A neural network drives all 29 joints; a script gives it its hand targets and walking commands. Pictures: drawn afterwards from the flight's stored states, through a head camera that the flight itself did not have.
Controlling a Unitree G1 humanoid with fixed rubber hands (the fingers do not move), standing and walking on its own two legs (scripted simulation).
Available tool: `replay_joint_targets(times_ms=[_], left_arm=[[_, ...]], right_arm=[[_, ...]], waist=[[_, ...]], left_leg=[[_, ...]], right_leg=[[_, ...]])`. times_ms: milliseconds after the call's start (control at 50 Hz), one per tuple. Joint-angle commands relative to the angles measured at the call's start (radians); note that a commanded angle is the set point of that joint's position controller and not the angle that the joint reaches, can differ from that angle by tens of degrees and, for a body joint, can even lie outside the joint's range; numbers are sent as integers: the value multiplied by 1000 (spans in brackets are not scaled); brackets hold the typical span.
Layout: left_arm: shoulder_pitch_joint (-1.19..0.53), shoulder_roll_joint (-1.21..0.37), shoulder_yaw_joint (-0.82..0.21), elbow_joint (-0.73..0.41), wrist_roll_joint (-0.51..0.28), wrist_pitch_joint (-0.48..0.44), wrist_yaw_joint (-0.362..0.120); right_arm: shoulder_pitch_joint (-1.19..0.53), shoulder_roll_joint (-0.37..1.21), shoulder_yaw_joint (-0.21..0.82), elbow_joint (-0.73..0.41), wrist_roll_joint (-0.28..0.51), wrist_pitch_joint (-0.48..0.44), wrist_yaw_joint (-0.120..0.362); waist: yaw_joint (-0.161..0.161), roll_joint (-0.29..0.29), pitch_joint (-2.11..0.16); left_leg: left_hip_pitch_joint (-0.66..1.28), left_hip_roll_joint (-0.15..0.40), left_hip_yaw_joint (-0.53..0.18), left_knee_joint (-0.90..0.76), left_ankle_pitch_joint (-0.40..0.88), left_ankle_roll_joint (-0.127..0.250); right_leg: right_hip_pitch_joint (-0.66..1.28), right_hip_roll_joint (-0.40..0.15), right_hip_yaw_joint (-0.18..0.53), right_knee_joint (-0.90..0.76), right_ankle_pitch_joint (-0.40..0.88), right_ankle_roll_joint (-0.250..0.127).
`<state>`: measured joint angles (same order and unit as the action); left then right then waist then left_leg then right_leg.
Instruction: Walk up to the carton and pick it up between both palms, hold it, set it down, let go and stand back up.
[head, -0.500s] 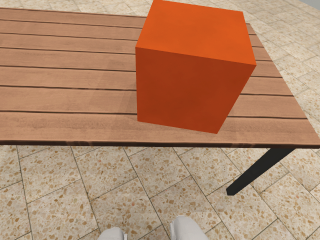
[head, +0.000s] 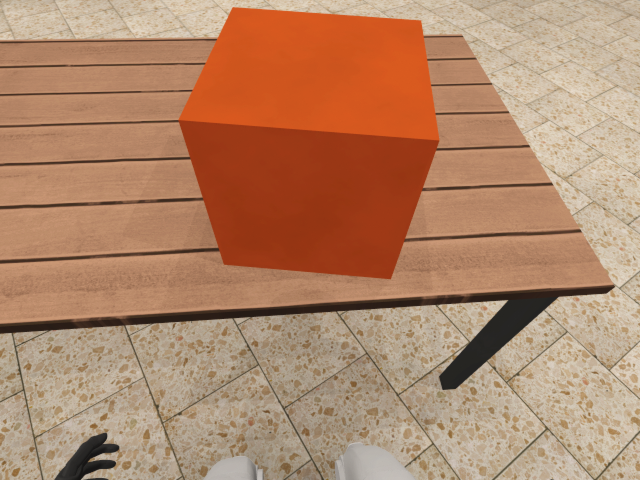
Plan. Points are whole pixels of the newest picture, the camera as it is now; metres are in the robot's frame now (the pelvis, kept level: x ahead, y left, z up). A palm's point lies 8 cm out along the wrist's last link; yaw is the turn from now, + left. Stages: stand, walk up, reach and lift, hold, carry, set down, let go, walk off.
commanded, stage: walk up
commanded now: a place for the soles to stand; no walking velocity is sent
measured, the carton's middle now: (316, 150) +0.53 +0.01 +0.08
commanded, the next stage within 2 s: reach and lift in 1.04 s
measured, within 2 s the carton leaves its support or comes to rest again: neither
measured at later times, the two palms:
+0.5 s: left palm out of the picture +0.11 +0.32 -0.10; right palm out of the picture +0.07 -0.31 -0.10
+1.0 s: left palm out of the picture +0.11 +0.30 -0.10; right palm out of the picture +0.06 -0.33 -0.09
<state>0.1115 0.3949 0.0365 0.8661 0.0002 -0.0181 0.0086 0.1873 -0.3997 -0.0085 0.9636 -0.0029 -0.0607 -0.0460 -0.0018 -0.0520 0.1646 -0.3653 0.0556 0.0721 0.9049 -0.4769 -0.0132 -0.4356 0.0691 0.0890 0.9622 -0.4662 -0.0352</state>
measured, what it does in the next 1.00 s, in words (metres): stands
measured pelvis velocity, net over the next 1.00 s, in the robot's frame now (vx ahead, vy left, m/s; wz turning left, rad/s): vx -0.01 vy -0.01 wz -0.01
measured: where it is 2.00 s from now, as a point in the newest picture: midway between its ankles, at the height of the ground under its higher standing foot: outside the picture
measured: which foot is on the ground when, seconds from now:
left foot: down 0.00-1.00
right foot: down 0.00-1.00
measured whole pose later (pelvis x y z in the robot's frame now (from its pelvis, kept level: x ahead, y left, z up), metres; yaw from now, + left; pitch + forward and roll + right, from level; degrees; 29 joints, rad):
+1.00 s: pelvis -0.01 -0.01 +0.00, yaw -1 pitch -4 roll +2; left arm 0.12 0.39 0.04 0.87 0.00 -0.01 -0.01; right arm 0.18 -0.42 -0.01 0.94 -0.01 -0.08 -0.05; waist 0.00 -0.05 0.16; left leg -0.36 0.07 0.07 0.89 -0.47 -0.02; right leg -0.42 0.06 0.05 0.92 -0.41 -0.05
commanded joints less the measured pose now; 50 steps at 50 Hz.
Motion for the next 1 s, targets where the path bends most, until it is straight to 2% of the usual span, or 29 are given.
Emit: replay_joint_targets(times_ms=[0, 40, 80, 100, 140, 160, 220, 260, 300, 360, 400, 420, 440, 480, 520, 540, 580, 600, 640, 720, 740, 760, 800, 840, 880, 900, 940, 960, 980], left_arm=[[43, 295, 58, 14, 8, -42, 20], [-23, 275, 51, -4, 8, -33, 21], [-83, 208, 28, -13, 1, -27, 15], [-88, 188, 27, -5, 0, -25, 16], [-69, 193, 33, 4, -3, -21, 19], [-40, 200, 37, 11, -1, -22, 17], [21, 226, 45, 27, 7, -38, 9], [25, 260, 51, 22, 9, -44, 9], [22, 294, 65, -9, 21, -22, -2], [-67, 250, 48, -38, 25, -6, -9], [-118, 190, 43, -47, 22, -4, -14], [-106, 181, 44, -41, 20, 0, -5], [-106, 215, 51, -51, 27, 1, -1], [-81, 230, 59, -46, 18, -4, -9], [15, 215, 66, -22, 14, -16, -20], [55, 224, 68, -6, 15, -23, -21], [69, 270, 81, -9, 28, -33, -20], [66, 296, 83, -15, 16, -30, -20], [78, 309, 88, -24, 19, -20, -15], [-32, 246, 59, -47, 19, -5, -13], [-83, 214, 50, -61, 13, -4, -16], [-94, 185, 48, -73, 8, -3, -18], [-79, 205, 60, -63, 11, 10, -10], [-57, 214, 63, -55, 12, 3, -20], [33, 208, 67, -25, 11, -14, -25], [62, 221, 74, -6, 15, -24, -25], [68, 284, 91, -10, 28, -32, -23], [96, 300, 89, -9, 16, -28, -24], [95, 304, 90, -14, 18, -25, -20]], right_arm=[[-100, -223, -53, -70, 10, 6, 11], [-52, -221, -57, -50, 7, -8, 14], [-11, -223, -65, -44, -1, -23, 14], [9, -267, -73, -34, -9, -30, 13], [-27, -302, -82, -45, -5, -34, 12], [-65, -305, -82, -48, -1, -30, 12], [-129, -250, -62, -78, 3, -19, 13], [-151, -201, -51, -90, 12, -3, 14], [-93, -212, -55, -98, 7, -4, 8], [-4, -223, -63, -68, -3, -29, 5], [102, -303, -92, -43, -19, -46, 3], [106, -343, -104, -37, -20, -52, 4], [62, -373, -108, -35, -24, -55, 0], [5, -359, -105, -54, -15, -53, -5], [-62, -325, -88, -70, -14, -47, -4], [-85, -293, -75, -88, -10, -45, 0], [-113, -233, -59, -102, 1, -29, 2], [-110, -216, -50, -103, 10, -18, 5], [-101, -244, -55, -109, 2, -12, 3], [32, -227, -61, -62, 3, -40, 0], [77, -259, -72, -53, -2, -49, -3], [122, -317, -85, -47, -13, -61, -7], [69, -365, -101, -50, -12, -60, -5], [14, -354, -97, -63, -13, -55, -9], [-57, -320, -82, -79, -12, -49, -7], [-79, -291, -71, -89, -8, -44, -2], [-94, -224, -52, -105, 7, -25, 3], [-113, -227, -50, -118, 8, -12, 1], [-119, -239, -50, -113, 1, -8, 0]], waist=[[24, -43, -231], [-7, -50, -239], [-54, 29, -273], [-53, 95, -291], [-24, 125, -269], [0, 105, -243], [20, 81, -281], [22, -26, -269], [21, -104, -246], [-29, -70, -196], [-89, 100, -240], [-77, 184, -227], [-60, 177, -213], [-34, 130, -182], [27, 144, -206], [45, 112, -263], [44, -79, -254], [47, -112, -247], [55, -86, -230], [-23, -59, -255], [-58, -17, -288], [-79, 90, -311], [-41, 175, -231], [-22, 166, -194], [31, 158, -236], [44, 103, -286], [52, -118, -250], [64, -104, -241], [63, -70, -209]], left_leg=[[-130, -14, -129, -8, -97, 42], [4, 6, -127, -132, 117, 49], [251, 84, -182, -243, 304, 87], [250, 170, -316, -307, 373, 155], [196, 298, -404, -356, 526, 262], [156, 303, -386, -336, 522, 267], [60, 165, -214, -192, 419, 143], [-24, 38, -77, -18, 203, 54], [-100, -46, -86, 17, -132, 53], [97, -5, -129, -162, -1, 85], [312, 181, -405, -381, 60, 175], [308, 343, -565, -471, 202, 259], [298, 416, -632, -464, 338, 323], [233, 405, -551, -414, 442, 340], [143, 313, -372, -311, 505, 250], [91, 235, -279, -232, 442, 182], [-99, 39, -74, 12, 221, 60], [-155, -31, -53, 82, -47, 40], [-221, -34, -111, 71, -211, 48], [90, 5, -122, -187, 142, 70], [259, 65, -195, -242, 271, 95], [341, 200, -383, -358, 306, 169], [265, 409, -566, -435, 455, 325], [227, 388, -504, -407, 434, 330], [156, 304, -344, -300, 488, 232], [104, 223, -243, -214, 454, 166], [-146, 7, -42, 74, 143, 49], [-210, -41, -78, 98, -159, 45], [-228, -29, -100, 96, -202, 46]], right_leg=[[251, -293, 543, -445, 442, -171], [149, -239, 420, -382, 464, -162], [-58, -157, 229, -288, 462, -70], [-47, -86, 115, -171, 415, -17], [-26, -65, -18, -69, 199, 14], [15, -80, -28, -104, 181, 11], [161, -112, 107, -272, 393, -44], [183, -218, 350, -401, 407, -123], [193, -258, 526, -491, 195, -204], [-27, -205, 392, -418, 158, -158], [-214, -65, 126, -146, 213, -27], [-240, -27, 2, 3, 22, 14], [-263, -57, 9, 57, -174, 20], [-193, -95, -5, 46, -177, 15], [-9, -113, -42, -167, 9, -6], [117, -114, 6, -271, 203, -26], [216, -200, 330, -445, 279, -92], [235, -274, 497, -502, 249, -183], [292, -306, 587, -530, 173, -216], [79, -218, 349, -373, 457, -159], [-52, -163, 238, -268, 506, -93], [-133, -83, 96, -94, 439, -17], [-191, -56, -17, 60, -176, 17], [-174, -103, -12, 30, -176, 8], [6, -113, -50, -209, 32, -9], [130, -120, 5, -310, 232, -25], [245, -235, 409, -503, 224, -103], [269, -312, 551, -556, 205, -179], [267, -321, 583, -554, 194, -203]])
